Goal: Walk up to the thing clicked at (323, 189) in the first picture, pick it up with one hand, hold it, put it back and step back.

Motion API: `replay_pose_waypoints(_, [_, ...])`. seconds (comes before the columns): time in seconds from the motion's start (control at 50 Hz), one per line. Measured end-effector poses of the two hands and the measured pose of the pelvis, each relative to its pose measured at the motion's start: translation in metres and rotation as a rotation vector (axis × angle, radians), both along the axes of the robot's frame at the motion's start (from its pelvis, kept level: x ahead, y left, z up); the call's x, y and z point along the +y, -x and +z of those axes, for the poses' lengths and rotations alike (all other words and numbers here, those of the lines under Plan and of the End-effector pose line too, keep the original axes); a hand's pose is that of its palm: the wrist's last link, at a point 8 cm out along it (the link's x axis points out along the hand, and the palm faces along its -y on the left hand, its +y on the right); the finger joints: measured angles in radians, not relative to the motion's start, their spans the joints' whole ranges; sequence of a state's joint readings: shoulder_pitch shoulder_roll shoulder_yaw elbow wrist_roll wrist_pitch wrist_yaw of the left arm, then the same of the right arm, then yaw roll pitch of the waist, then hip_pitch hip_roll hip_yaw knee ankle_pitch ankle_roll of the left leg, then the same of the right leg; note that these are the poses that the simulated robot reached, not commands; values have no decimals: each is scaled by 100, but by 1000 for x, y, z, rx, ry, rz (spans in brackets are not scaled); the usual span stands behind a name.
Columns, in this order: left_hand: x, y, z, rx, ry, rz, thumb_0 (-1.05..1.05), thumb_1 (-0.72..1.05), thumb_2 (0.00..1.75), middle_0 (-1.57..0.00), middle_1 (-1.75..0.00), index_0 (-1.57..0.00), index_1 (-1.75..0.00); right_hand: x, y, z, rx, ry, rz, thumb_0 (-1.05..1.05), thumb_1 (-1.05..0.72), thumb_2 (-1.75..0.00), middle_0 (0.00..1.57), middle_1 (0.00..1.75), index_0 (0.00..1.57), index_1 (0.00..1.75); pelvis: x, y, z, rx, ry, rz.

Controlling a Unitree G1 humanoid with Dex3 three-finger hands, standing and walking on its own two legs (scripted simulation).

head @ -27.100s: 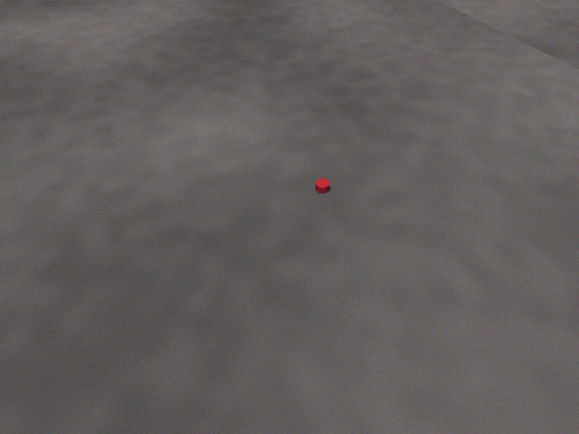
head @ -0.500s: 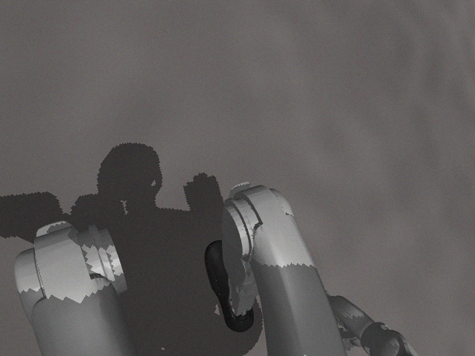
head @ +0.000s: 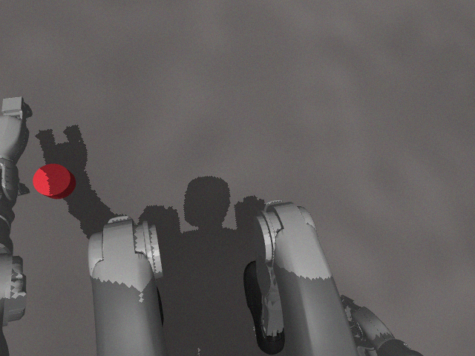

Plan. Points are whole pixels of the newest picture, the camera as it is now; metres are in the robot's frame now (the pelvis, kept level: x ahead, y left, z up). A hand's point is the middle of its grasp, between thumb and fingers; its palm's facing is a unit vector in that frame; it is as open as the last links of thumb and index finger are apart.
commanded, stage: withdraw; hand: left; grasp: from above
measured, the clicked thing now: (55, 181) +0.42 +0.35 -0.30
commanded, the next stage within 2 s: home in 0.54 s
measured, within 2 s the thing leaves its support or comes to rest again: neither
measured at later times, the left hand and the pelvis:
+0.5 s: hand (19, 173) +0.40 +0.35 -0.15, palm faces -0.44 -0.09 -0.89, open 13.9 cm; pelvis -0.02 -0.01 +0.00, yaw +2 degrees
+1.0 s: hand (0, 170) +0.38 +0.34 -0.07, palm faces -0.32 -0.31 -0.90, open 10.6 cm; pelvis -0.01 +0.00 +0.06, yaw +5 degrees
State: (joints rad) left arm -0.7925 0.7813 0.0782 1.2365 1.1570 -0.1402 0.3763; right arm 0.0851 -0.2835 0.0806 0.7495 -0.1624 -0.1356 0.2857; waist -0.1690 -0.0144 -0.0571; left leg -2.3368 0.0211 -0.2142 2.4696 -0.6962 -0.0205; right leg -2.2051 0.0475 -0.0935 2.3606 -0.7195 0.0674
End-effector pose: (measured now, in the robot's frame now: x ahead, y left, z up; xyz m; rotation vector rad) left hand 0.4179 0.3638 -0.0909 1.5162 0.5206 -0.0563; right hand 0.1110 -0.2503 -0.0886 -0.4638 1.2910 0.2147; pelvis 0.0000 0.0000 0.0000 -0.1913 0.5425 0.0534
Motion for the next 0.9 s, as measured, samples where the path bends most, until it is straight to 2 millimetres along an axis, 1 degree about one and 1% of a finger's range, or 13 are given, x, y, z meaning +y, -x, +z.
replay_pose_waypoints(0.08, [-4, 8, 33, 70, 9, -8, 0, -50, 101, -8, -101, -8, -100, 2, -8, 9, -30, -22, -40, 0, -90, -90, 20, 30, 20, 30, -2, 5, 19, 11, -22, 16])
replay_pose_waypoints(0.14, [-6, 12, 47, 120, 26, -17, 0, -50, 101, -9, -101, -8, -101, -1, -10, 17, -49, -10, -50, 0, -90, -90, 20, 30, 20, 30, -4, 9, 29, 9, -34, 22])
replay_pose_waypoints(0.18, [-7, 14, 51, 137, 44, -24, 0, -49, 101, -9, -101, -8, -101, -5, -8, 22, -54, 10, -52, 0, -90, -90, 20, 30, 20, 30, -6, 12, 33, 5, -39, 25])
replay_pose_waypoints(0.22, [-7, 16, 51, 150, 57, -36, 0, -49, 101, -9, -101, -8, -101, -10, -4, 26, -50, 37, -52, 0, -90, -90, 20, 30, 20, 30, -7, 14, 35, 0, -42, 26])
replay_pose_waypoints(0.28, [-6, 18, 43, 159, 69, -58, 0, -49, 101, -9, -101, -8, -102, -18, 6, 29, -28, 87, -49, 0, -90, -90, 20, 30, 20, 30, -8, 17, 33, -7, -43, 26])
replay_pose_waypoints(0.36, [-6, 20, 23, 162, 79, -89, 0, -49, 101, -9, -101, -8, -101, -28, 24, 28, 23, 151, -46, 0, -90, -90, 20, 30, 20, 30, -8, 19, 24, -18, -39, 23])
replay_pose_waypoints(0.44, [-8, 20, 2, 132, 88, -116, 0, -49, 101, -9, -101, -8, -101, -32, 41, 22, 74, 195, -53, 0, -90, -90, 20, 30, 20, 30, -7, 19, 12, -29, -31, 20])
replay_pose_waypoints(0.5, [-9, 17, -6, 80, 77, -130, 0, -49, 101, -10, -101, -9, -101, -32, 51, 16, 99, 207, -74, 0, -90, -90, 20, 30, 20, 30, -6, 18, 4, -30, -27, 19])
replay_pose_waypoints(0.54, [-10, 15, -5, 37, 61, -130, 0, -49, 100, -10, -101, -9, -100, -29, 55, 12, 105, 202, -96, 0, -90, -90, 20, 30, 20, 30, -5, 16, 2, -24, -27, 20])
replay_pose_waypoints(0.6, [-10, 12, 2, 7, 39, -107, 0, -49, 100, -10, -100, -9, -99, -22, 55, 7, 102, 178, -122, 0, -90, -90, 20, 30, 20, 30, -5, 15, 3, -7, -32, 23])
replay_pose_waypoints(0.72, [-14, 10, 10, 78, 23, -61, 0, -45, 97, -11, -96, -11, -95, -8, 46, 4, 68, 114, -131, 0, -90, -89, 20, 30, 20, 30, -4, 13, 13, 22, -35, 25])
replay_pose_waypoints(0.82, [-15, 10, 21, 72, 69, -15, 0, -27, 92, -17, -80, -16, -78, -4, 38, 9, 44, 83, -132, 0, -90, -89, 20, 30, 20, 30, -5, 11, 21, 33, -38, 30])
replay_pose_waypoints(0.9, [-14, 16, 40, 25, 123, 30, 0, -3, 86, -19, -63, -18, -62, -6, 31, 17, 29, 71, -152, 0, -90, -89, 20, 30, 20, 30, -5, 9, 31, 42, -41, 37])
